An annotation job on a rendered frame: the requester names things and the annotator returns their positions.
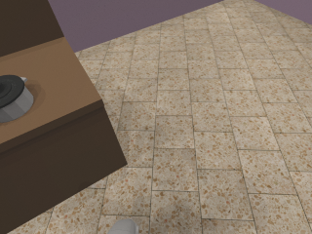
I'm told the table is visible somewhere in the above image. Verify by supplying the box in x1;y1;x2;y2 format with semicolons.
0;0;128;234

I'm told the pot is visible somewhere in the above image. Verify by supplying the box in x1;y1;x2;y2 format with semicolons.
0;77;34;123

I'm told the lid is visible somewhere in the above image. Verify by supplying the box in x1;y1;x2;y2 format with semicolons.
0;74;25;109

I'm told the robot left thigh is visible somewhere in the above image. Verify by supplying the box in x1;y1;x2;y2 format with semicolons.
107;219;139;234

